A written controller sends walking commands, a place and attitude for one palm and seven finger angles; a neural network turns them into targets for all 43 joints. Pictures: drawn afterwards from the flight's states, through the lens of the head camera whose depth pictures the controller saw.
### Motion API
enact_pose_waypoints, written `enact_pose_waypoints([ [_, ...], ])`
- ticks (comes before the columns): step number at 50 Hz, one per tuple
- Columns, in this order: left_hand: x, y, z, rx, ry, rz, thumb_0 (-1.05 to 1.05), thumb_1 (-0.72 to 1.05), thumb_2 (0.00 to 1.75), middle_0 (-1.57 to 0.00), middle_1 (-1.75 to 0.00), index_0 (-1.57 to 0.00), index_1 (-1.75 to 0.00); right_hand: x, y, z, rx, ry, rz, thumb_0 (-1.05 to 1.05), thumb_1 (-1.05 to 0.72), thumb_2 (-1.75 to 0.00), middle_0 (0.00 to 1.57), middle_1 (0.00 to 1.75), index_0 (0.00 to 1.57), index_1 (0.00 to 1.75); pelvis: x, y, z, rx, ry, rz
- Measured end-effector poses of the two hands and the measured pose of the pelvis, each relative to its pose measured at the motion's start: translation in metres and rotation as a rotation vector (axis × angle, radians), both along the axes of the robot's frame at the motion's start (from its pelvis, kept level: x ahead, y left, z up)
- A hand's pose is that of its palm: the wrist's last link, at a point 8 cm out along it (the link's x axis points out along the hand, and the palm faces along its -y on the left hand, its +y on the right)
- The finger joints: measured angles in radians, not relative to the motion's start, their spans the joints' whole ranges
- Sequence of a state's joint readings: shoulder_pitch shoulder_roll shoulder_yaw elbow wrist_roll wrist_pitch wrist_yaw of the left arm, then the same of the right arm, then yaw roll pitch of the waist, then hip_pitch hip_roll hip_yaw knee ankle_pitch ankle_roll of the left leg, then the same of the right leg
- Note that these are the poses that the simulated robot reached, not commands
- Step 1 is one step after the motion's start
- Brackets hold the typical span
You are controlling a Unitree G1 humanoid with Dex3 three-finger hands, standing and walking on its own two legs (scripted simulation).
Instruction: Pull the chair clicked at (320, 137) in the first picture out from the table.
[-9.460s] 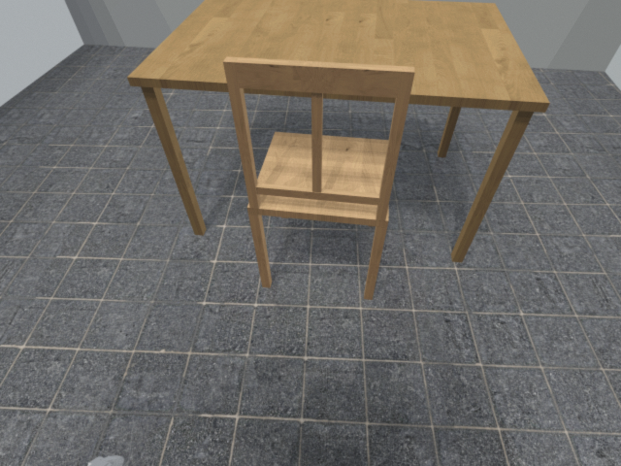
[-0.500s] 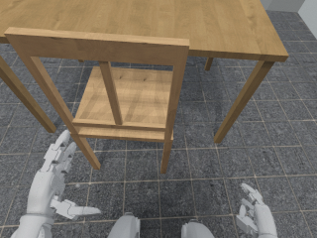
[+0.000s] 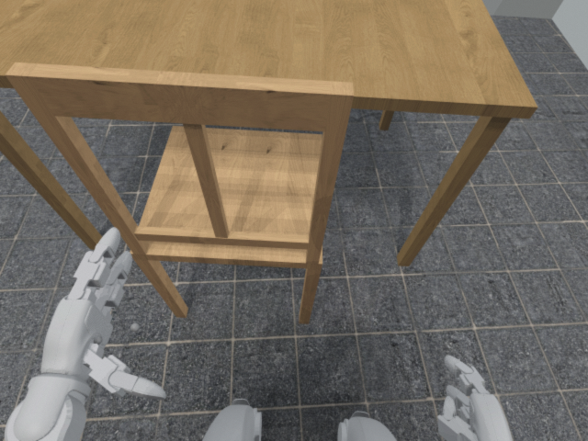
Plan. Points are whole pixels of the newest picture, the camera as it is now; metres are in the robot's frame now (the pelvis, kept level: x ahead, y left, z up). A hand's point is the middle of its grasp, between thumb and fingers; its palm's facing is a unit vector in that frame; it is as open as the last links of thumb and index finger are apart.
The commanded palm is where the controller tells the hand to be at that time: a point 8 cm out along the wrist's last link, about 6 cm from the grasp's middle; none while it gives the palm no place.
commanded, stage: raise the hand toward the chair's back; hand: left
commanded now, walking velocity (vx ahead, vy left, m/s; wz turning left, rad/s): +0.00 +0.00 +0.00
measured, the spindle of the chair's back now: (210, 188) +0.50 +0.17 -0.02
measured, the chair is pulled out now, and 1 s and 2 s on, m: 0.00 0.00 0.00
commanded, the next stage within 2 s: aim the fingers beside a spindle in 0.40 s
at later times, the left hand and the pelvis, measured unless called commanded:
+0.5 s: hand (144, 329) +0.24 +0.19 +0.04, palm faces +0.01 -1.00 -0.06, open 16.9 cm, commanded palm +0.22 +0.25 +0.04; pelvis +0.00 -0.01 +0.00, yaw +0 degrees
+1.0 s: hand (175, 302) +0.28 +0.17 +0.02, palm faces -0.02 -1.00 -0.06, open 16.9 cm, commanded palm +0.26 +0.23 +0.03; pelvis +0.00 -0.02 -0.01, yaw +0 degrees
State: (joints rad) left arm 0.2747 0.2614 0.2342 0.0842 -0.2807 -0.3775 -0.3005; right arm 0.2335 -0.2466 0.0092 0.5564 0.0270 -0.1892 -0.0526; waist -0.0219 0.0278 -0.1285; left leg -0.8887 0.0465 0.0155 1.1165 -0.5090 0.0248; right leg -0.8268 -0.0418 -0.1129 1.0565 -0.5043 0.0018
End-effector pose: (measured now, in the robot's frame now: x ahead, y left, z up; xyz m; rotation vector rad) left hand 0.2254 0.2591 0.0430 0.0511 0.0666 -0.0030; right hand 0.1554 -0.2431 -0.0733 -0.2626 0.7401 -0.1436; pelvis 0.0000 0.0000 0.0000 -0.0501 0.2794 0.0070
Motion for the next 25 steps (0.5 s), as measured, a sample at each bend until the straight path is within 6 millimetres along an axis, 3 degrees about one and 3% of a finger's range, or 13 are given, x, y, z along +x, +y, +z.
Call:
enact_pose_waypoints([
  [9,0.002,-0.006,0.000,0.004,0.001,0.003,-0.02,-0.50,0.30,-0.06,-0.08,-0.06,-0.08,-0.002,-0.009,0.002,-0.009,0.004,-0.016,0.01,-0.91,-0.90,0.21,0.30,0.21,0.30,0.002,-0.002,0.002,0.005,0.002,-0.004],
  [25,-0.003,-0.012,0.003,0.008,-0.010,0.010,-0.02,-0.50,0.30,-0.06,-0.08,-0.06,-0.08,0.011,-0.004,-0.002,0.028,-0.024,0.013,0.01,-0.91,-0.90,0.21,0.30,0.21,0.30,0.000,-0.010,0.000,0.011,-0.002,0.002],
])
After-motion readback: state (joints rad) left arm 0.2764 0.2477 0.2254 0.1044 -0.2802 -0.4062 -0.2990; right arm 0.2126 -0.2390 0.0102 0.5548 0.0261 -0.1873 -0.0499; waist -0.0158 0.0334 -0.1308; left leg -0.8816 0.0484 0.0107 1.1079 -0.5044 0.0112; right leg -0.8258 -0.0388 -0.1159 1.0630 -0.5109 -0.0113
